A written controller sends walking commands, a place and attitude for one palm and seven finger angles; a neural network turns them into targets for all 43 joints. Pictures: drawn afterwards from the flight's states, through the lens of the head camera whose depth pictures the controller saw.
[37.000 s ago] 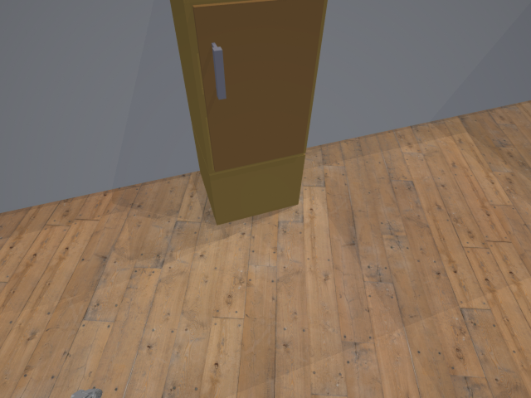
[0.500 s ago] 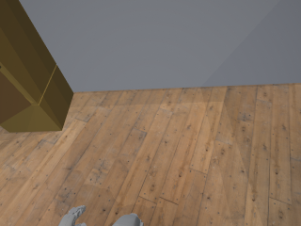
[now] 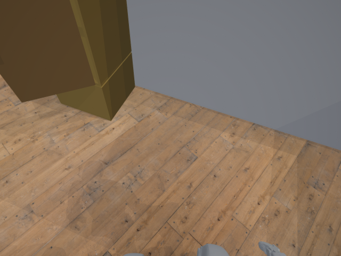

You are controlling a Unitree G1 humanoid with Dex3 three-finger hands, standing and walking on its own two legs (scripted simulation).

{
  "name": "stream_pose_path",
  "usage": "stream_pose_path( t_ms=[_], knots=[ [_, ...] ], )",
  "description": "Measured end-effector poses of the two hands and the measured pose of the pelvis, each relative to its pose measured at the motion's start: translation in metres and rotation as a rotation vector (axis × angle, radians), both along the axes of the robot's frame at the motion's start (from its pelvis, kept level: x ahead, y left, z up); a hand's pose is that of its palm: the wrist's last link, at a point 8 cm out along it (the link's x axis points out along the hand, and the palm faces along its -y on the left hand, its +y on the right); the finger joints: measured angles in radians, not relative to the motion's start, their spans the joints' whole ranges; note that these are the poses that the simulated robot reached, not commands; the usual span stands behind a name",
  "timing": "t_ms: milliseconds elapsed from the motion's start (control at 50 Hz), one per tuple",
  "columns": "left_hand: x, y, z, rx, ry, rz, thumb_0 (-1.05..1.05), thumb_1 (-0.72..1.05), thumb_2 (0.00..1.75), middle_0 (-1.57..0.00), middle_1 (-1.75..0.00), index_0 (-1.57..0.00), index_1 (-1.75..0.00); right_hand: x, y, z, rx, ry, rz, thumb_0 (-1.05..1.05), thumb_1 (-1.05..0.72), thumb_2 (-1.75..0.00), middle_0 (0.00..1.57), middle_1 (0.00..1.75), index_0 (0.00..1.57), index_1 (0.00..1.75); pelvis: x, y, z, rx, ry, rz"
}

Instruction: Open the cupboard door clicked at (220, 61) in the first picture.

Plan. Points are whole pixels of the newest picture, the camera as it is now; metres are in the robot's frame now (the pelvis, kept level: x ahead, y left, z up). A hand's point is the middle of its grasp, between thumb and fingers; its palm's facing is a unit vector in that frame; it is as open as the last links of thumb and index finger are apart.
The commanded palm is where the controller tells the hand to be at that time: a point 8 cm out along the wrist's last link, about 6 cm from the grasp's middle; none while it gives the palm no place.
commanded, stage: turn to face it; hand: left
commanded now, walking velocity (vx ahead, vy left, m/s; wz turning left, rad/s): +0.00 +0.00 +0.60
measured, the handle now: out of the picture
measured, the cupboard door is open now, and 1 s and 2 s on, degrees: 45 45 45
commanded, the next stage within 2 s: take the last steps up to it in 0.64 s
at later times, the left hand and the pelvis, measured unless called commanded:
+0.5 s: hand out of the picture +0.06 +0.14 -0.14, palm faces +0.28 -0.92 -0.26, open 7.3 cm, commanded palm none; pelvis +0.02 -0.07 +0.01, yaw +18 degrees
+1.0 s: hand out of the picture -0.04 +0.17 -0.16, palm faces +0.52 -0.83 -0.22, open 7.4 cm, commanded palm none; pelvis +0.03 -0.03 +0.01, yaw +28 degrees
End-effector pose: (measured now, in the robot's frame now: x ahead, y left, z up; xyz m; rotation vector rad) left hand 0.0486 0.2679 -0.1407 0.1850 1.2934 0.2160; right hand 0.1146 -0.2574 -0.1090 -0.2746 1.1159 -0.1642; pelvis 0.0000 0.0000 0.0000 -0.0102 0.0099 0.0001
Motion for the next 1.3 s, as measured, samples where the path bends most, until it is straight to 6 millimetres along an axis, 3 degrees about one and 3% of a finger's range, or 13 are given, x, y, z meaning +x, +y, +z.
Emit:
stream_pose_path(
  t_ms=[180, 340, 460, 580, 660, 760, 840, 900, 1000, 1100, 1160, 1220, 1300],
  knots=[
    [0.029, -0.012, 0.02, 0.013, -0.118, 0.041, 0.0, 0.91, 0.9, -0.2, -0.3, -0.2, -0.3, -0.015, 0.0, -0.009, 0.039, 0.104, 0.04, 0.01, -0.9, -0.9, 0.2, 0.3, 0.21, 0.3, 0.006, -0.014, 0.008, -0.005, 0.018, 0.094],
    [0.04, -0.052, 0.027, 0.057, -0.203, 0.078, 0.0, 0.91, 0.9, -0.2, -0.3, -0.2, -0.3, -0.02, -0.033, -0.041, 0.086, 0.194, 0.058, 0.01, -0.9, -0.9, 0.2, 0.3, 0.21, 0.3, 0.012, -0.051, -0.005, 0.021, 0.024, 0.191],
    [0.006, -0.081, 0.034, 0.045, -0.156, 0.164, 0.0, 0.91, 0.9, -0.2, -0.3, -0.2, -0.3, 0.004, -0.047, -0.038, 0.088, 0.222, 0.127, 0.01, -0.91, -0.9, 0.2, 0.3, 0.2, 0.3, 0.017, -0.065, 0.005, 0.043, 0.0, 0.284],
    [-0.04, -0.095, 0.029, 0.027, -0.099, 0.294, 0.0, 0.92, 0.9, -0.2, -0.3, -0.21, -0.3, 0.043, -0.037, -0.03, 0.069, 0.21, 0.233, 0.01, -0.91, -0.9, 0.19, 0.3, 0.2, 0.3, 0.023, -0.069, 0.008, 0.054, 0.0, 0.36],
    [-0.08, -0.094, 0.02, 0.014, -0.034, 0.37, 0.0, 0.92, 0.9, -0.2, -0.3, -0.21, -0.3, 0.077, -0.013, -0.026, 0.057, 0.167, 0.32, 0.01, -0.91, -0.9, 0.19, 0.3, 0.2, 0.3, 0.023, -0.064, 0.006, 0.05, 0.002, 0.398],
    [-0.134, -0.088, -0.001, -0.025, 0.061, 0.465, 0.0, 0.92, 0.9, -0.2, -0.3, -0.2, -0.3, 0.117, 0.033, -0.021, 0.043, 0.058, 0.432, 0.01, -0.91, -0.9, 0.19, 0.3, 0.2, 0.3, 0.021, -0.045, -0.006, 0.022, -0.001, 0.437],
    [-0.157, -0.08, -0.01, -0.046, 0.126, 0.511, 0.0, 0.91, 0.9, -0.2, -0.3, -0.2, -0.3, 0.126, 0.061, -0.013, 0.038, -0.002, 0.493, 0.01, -0.91, -0.9, 0.19, 0.3, 0.2, 0.3, 0.018, -0.035, -0.008, 0.027, -0.007, 0.448],
    [-0.152, -0.074, -0.003, -0.054, 0.111, 0.521, 0.01, 0.91, 0.9, -0.2, -0.3, -0.2, -0.3, 0.12, 0.069, -0.009, 0.044, -0.001, 0.505, 0.01, -0.91, -0.9, 0.2, 0.3, 0.2, 0.3, 0.019, -0.03, -0.001, 0.019, -0.007, 0.461],
    [-0.122, -0.064, 0.01, -0.045, 0.022, 0.514, 0.01, 0.91, 0.9, -0.19, -0.3, -0.2, -0.3, 0.096, 0.067, -0.014, 0.069, 0.075, 0.497, 0.01, -0.9, -0.9, 0.2, 0.3, 0.2, 0.3, 0.028, -0.025, 0.007, 0.015, -0.004, 0.484],
    [-0.076, -0.057, 0.019, -0.02, -0.055, 0.478, 0.0, 0.91, 0.9, -0.19, -0.3, -0.2, -0.3, 0.075, 0.041, -0.029, 0.065, 0.185, 0.444, 0.0, -0.92, -0.9, 0.2, 0.3, 0.21, 0.3, 0.046, -0.026, 0.006, 0.029, 0.0, 0.499],
    [-0.049, -0.055, 0.016, 0.013, -0.113, 0.466, 0.0, 0.91, 0.9, -0.2, -0.3, -0.2, -0.3, 0.069, 0.023, -0.046, 0.062, 0.259, 0.42, 0.01, -0.92, -0.9, 0.2, 0.3, 0.21, 0.3, 0.063, -0.029, -0.005, 0.047, 0.0, 0.514],
    [-0.04, -0.061, 0.018, 0.025, -0.137, 0.5, 0.0, 0.91, 0.9, -0.2, -0.3, -0.2, -0.3, 0.073, 0.016, -0.051, 0.042, 0.333, 0.432, 0.01, -0.91, -0.9, 0.2, 0.3, 0.2, 0.3, 0.075, -0.026, -0.005, 0.042, -0.019, 0.546],
    [-0.05, -0.071, 0.025, 0.006, -0.061, 0.553, 0.0, 0.93, 0.9, -0.2, -0.3, -0.2, -0.3, 0.102, 0.027, -0.038, 0.043, 0.334, 0.438, 0.01, -0.91, -0.9, 0.2, 0.3, 0.2, 0.3, 0.095, -0.015, 0.007, 0.047, -0.008, 0.563]
  ],
)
